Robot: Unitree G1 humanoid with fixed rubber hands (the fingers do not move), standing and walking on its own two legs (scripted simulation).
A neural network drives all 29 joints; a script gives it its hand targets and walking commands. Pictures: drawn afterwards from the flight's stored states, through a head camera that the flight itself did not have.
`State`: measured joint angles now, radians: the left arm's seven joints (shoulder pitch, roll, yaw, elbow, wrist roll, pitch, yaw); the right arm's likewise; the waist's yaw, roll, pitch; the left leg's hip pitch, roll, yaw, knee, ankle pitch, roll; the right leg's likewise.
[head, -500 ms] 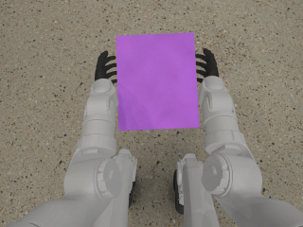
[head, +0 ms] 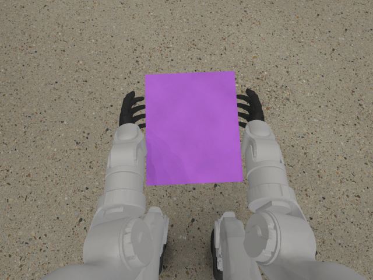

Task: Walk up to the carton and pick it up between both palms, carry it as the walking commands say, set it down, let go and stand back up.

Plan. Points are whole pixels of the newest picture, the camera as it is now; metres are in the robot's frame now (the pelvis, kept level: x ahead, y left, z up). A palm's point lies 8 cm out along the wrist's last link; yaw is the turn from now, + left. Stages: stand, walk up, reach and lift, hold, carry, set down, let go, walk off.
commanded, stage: reach and lift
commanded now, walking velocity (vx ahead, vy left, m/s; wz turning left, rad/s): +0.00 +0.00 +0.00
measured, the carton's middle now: (191, 134) +0.43 +0.02 -0.11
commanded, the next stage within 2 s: none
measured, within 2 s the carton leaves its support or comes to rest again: neither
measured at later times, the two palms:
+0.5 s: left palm (119, 124) +0.39 +0.15 +0.04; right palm (268, 119) +0.41 -0.12 +0.04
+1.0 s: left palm (100, 112) +0.37 +0.16 +0.11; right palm (282, 112) +0.39 -0.12 +0.11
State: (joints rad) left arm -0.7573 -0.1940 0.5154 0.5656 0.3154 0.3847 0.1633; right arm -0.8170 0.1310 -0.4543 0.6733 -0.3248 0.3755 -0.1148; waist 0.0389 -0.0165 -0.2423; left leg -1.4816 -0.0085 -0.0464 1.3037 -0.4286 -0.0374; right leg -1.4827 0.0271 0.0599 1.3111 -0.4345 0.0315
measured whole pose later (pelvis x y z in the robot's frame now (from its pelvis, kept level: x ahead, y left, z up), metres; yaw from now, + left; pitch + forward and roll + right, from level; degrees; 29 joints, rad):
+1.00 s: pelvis +0.04 +0.00 +0.13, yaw +0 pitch +16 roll +0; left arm -0.46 -0.22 0.43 0.44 0.34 0.41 0.03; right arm -0.48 0.21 -0.38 0.49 -0.35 0.40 -0.02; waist 0.03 0.00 -0.09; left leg -0.69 0.00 -0.05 0.64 -0.23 -0.03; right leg -0.69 0.01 0.05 0.66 -0.25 0.02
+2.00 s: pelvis +0.04 -0.01 +0.15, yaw +1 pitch -7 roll +0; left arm -0.40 -0.20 0.32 0.37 0.34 0.72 0.04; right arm -0.42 0.20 -0.30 0.40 -0.35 0.71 -0.03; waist 0.01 0.00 0.03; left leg -0.09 0.01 -0.07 0.39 -0.17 -0.03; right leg -0.08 0.00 0.04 0.40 -0.19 0.01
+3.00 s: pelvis +0.05 +0.00 +0.15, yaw +1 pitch -8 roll +0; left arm -0.30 -0.16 0.22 0.30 0.30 0.76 0.02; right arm -0.31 0.16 -0.21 0.30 -0.30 0.77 -0.01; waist -0.01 0.00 0.01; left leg -0.07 0.00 -0.06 0.39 -0.18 -0.02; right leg -0.05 0.00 0.05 0.38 -0.19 0.02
